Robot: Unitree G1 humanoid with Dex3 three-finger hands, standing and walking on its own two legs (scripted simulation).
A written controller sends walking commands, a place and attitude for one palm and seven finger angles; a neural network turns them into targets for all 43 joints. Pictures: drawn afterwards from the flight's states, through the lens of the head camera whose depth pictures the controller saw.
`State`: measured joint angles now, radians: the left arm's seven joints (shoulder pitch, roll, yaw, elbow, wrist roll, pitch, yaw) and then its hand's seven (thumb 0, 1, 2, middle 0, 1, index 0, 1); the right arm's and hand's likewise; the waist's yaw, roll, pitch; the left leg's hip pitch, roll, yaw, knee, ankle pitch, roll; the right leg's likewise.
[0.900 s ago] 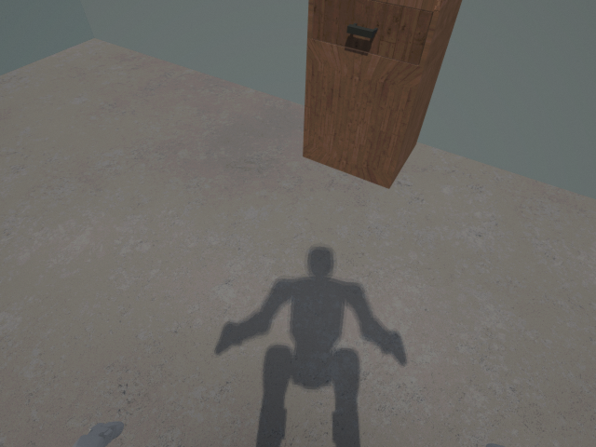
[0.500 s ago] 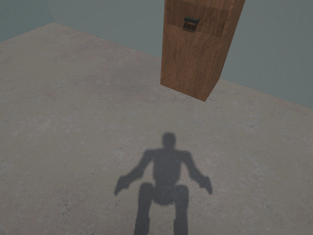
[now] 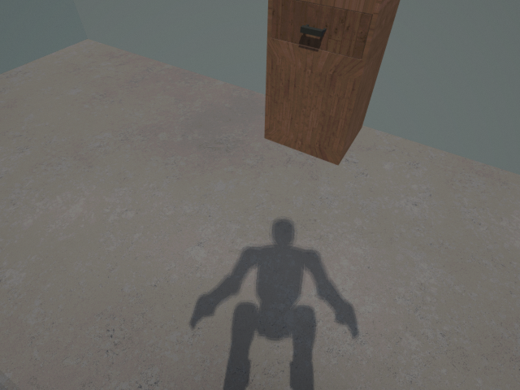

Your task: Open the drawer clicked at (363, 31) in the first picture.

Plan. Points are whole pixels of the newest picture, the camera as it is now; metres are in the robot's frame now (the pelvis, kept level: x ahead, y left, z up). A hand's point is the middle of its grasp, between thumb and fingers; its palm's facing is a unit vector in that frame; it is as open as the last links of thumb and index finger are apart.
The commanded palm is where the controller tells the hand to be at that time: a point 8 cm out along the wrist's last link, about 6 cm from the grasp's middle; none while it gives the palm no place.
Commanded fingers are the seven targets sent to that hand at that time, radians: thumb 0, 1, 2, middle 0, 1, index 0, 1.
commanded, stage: stand and wait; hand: left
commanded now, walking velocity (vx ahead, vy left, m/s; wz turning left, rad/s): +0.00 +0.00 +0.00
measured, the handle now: (313, 29) +1.55 -0.16 -0.05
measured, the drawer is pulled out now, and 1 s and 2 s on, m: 0.00 0.00 0.00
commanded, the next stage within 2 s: look at it before walking up in 0.16 s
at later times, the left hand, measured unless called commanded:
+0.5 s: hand out of the picture +0.09 +0.24 -0.16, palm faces -0.04 -0.94 -0.33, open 7.4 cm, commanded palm none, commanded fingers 0.00 0.90 0.90 -0.20 -0.30 -0.20 -0.30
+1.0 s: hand out of the picture +0.10 +0.24 -0.15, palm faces -0.03 -0.94 -0.33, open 7.4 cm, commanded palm none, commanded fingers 0.00 0.90 0.90 -0.20 -0.30 -0.20 -0.30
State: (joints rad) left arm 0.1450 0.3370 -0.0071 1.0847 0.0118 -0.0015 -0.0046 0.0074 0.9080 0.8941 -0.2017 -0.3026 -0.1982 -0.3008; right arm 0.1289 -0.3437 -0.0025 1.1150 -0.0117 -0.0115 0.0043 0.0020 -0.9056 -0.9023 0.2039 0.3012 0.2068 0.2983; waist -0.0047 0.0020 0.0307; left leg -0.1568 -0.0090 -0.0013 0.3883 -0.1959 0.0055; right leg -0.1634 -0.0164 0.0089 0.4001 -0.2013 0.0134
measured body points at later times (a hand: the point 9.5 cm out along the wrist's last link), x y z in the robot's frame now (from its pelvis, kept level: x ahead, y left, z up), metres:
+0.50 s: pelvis +0.01 +0.00 +0.00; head +0.02 +0.00 +0.45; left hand +0.09 +0.29 -0.13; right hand +0.09 -0.30 -0.13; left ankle +0.01 +0.12 -0.74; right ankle +0.01 -0.13 -0.74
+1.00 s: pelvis +0.02 +0.00 +0.00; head +0.02 +0.00 +0.45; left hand +0.10 +0.29 -0.13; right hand +0.10 -0.30 -0.13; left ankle +0.01 +0.12 -0.74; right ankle +0.01 -0.13 -0.74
